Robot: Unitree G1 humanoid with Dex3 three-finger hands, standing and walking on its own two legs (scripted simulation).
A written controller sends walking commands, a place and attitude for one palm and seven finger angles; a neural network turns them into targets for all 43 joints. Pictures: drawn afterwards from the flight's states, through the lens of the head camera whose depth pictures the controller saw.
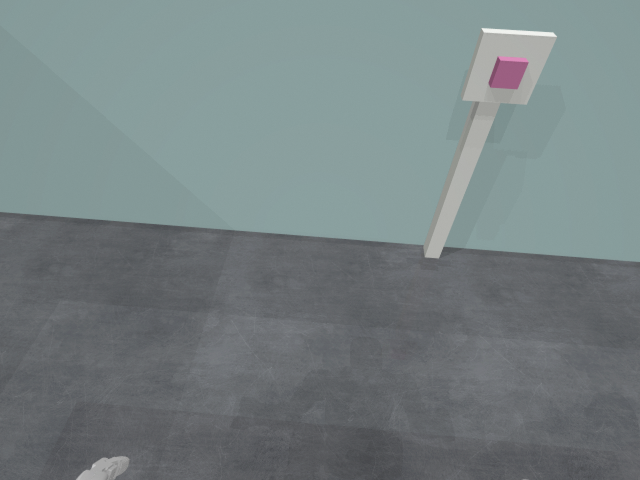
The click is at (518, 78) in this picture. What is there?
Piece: button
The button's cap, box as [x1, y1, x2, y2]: [489, 56, 528, 88]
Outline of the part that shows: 498,56 489,80 490,87 517,88 528,62 525,58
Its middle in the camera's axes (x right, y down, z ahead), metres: +0.49 -0.44 +1.01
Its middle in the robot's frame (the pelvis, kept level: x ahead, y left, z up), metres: +1.08 -0.44 +0.04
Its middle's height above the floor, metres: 0.81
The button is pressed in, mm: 0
